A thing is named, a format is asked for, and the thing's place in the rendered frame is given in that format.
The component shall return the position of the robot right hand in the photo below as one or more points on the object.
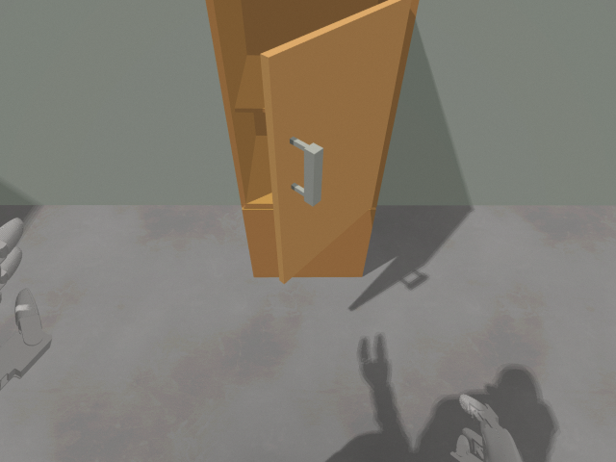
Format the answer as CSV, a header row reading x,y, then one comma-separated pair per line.
x,y
496,443

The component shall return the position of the handle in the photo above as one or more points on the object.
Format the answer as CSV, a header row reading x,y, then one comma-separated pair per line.
x,y
313,156

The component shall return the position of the cupboard door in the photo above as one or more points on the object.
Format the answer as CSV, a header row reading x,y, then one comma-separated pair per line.
x,y
333,87

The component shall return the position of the robot left hand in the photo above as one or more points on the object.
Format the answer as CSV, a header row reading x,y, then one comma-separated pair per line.
x,y
23,349

